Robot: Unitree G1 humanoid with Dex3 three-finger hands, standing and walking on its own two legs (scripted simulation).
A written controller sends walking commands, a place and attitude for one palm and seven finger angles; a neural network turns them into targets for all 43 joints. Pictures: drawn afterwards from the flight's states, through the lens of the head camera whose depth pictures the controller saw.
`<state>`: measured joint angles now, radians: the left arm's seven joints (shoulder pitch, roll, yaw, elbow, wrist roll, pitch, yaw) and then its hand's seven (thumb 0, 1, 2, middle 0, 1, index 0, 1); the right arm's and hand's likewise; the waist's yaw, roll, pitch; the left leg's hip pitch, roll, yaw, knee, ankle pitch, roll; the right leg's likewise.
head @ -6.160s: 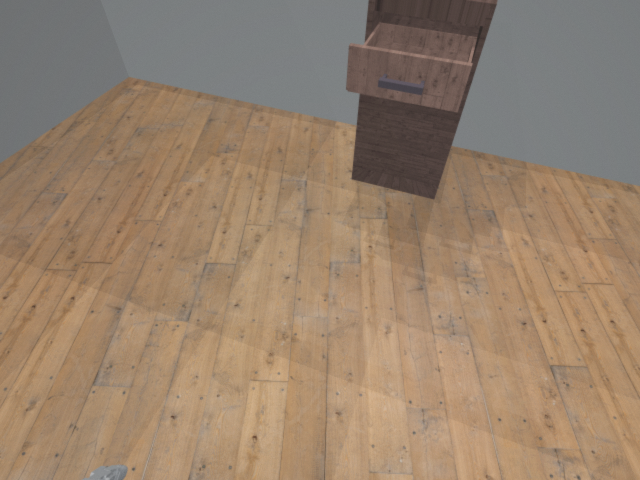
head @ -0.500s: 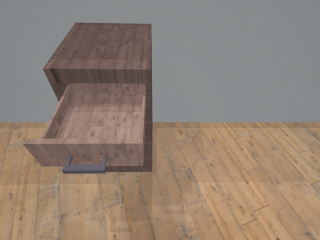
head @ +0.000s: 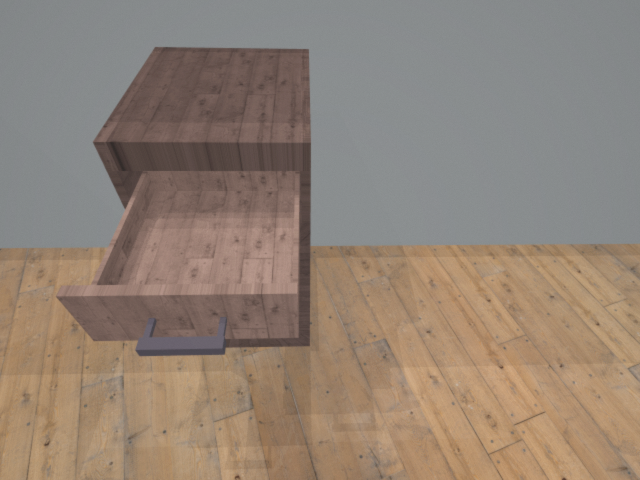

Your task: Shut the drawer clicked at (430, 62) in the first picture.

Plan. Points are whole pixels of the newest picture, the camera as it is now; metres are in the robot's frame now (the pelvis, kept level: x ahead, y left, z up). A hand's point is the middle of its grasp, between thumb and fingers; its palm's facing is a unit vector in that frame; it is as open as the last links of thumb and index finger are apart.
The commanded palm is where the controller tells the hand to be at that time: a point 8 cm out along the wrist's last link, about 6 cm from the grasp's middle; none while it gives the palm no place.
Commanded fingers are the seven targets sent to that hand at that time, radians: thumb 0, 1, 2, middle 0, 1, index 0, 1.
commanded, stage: come to a stop and stand still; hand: left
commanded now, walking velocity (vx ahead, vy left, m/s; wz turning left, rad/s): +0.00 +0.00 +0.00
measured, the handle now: (184, 334) +0.34 +0.24 -0.09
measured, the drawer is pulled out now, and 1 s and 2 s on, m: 0.30 0.30 0.30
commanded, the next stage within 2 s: look again from close up in 0.18 s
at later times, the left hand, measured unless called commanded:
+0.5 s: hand out of the picture +0.02 +0.19 -0.18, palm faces +0.00 -0.98 -0.21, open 7.4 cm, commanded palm none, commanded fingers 0.00 0.90 0.90 -0.20 -0.30 -0.20 -0.30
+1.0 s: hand out of the picture +0.12 +0.21 -0.11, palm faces +0.22 -0.95 -0.22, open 7.2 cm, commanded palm +0.10 +0.24 -0.07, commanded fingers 0.00 0.90 0.90 -0.34 -0.45 -0.34 -0.45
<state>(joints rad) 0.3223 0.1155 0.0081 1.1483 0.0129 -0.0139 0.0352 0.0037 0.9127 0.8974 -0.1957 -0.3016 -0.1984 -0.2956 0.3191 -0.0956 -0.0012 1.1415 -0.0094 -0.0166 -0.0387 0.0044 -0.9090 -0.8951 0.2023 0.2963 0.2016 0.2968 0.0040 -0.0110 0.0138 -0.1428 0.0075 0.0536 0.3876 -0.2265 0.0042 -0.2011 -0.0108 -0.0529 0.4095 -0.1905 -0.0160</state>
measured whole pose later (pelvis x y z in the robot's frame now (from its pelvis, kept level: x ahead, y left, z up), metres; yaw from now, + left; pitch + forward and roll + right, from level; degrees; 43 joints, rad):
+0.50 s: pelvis +0.01 +0.01 -0.01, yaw +0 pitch -1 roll +0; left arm 0.29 0.16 -0.02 1.10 0.01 -0.02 0.03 0.01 0.91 0.90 -0.20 -0.30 -0.20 -0.30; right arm 0.31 -0.16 0.01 1.06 -0.01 -0.02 -0.02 0.00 -0.91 -0.90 0.20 0.30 0.20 0.30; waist -0.02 0.03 0.01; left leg -0.18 0.00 0.05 0.51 -0.31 0.02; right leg -0.23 -0.02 -0.05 0.50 -0.26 0.00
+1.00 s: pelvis +0.02 +0.01 -0.01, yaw +1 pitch +0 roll +1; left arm 0.49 0.18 0.02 0.36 -0.10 0.01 0.11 0.03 0.95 0.90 -0.22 -0.32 -0.22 -0.32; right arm 0.36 -0.18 0.00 0.94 0.02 -0.20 -0.06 0.02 -0.92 -0.89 0.21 0.30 0.20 0.30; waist -0.01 -0.01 0.00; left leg -0.20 -0.02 0.06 0.50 -0.30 0.02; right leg -0.27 -0.05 -0.05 0.55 -0.28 0.00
